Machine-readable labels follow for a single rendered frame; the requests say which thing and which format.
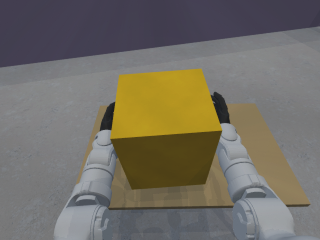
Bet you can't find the right robot hand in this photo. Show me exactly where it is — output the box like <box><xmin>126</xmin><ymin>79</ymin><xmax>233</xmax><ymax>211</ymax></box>
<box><xmin>210</xmin><ymin>92</ymin><xmax>231</xmax><ymax>124</ymax></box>

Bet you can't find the right robot forearm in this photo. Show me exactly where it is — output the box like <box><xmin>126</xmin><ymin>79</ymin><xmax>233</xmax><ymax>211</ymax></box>
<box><xmin>215</xmin><ymin>123</ymin><xmax>296</xmax><ymax>232</ymax></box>

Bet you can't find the left robot upper arm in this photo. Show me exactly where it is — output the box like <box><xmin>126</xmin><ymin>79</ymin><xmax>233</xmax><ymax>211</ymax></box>
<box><xmin>54</xmin><ymin>204</ymin><xmax>113</xmax><ymax>240</ymax></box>

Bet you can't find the left robot hand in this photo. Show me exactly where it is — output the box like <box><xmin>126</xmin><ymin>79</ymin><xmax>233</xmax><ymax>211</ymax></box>
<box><xmin>100</xmin><ymin>102</ymin><xmax>115</xmax><ymax>131</ymax></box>

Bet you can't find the right robot upper arm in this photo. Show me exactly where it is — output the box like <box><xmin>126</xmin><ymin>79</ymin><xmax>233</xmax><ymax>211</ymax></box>
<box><xmin>232</xmin><ymin>197</ymin><xmax>320</xmax><ymax>240</ymax></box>

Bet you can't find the left robot forearm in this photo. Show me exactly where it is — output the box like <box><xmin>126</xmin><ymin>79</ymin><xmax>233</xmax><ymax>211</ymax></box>
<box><xmin>53</xmin><ymin>129</ymin><xmax>118</xmax><ymax>240</ymax></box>

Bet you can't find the table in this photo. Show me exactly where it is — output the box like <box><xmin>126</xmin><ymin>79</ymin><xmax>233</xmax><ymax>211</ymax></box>
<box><xmin>76</xmin><ymin>103</ymin><xmax>311</xmax><ymax>240</ymax></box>

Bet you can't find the carton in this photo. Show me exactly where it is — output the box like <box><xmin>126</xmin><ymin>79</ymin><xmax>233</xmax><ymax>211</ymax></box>
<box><xmin>110</xmin><ymin>68</ymin><xmax>223</xmax><ymax>190</ymax></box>

